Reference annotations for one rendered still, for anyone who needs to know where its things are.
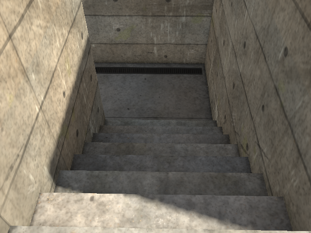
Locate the stairs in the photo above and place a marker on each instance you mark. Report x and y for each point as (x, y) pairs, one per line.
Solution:
(162, 174)

